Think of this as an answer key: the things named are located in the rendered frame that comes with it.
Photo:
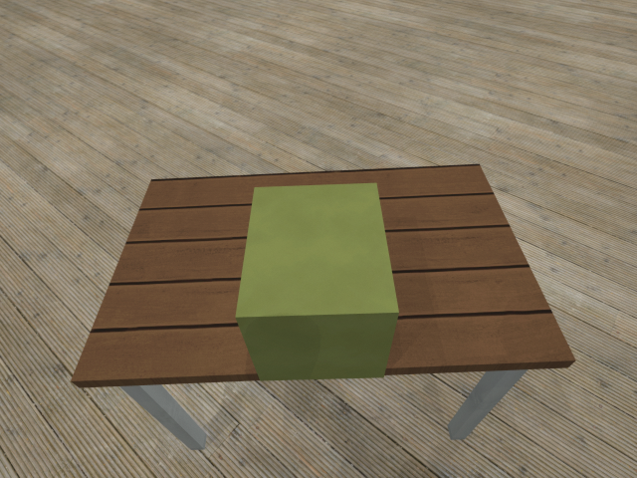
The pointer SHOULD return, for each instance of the table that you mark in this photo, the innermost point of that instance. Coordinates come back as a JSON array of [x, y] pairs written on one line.
[[467, 297]]

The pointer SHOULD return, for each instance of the carton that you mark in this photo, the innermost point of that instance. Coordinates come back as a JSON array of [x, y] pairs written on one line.
[[317, 297]]

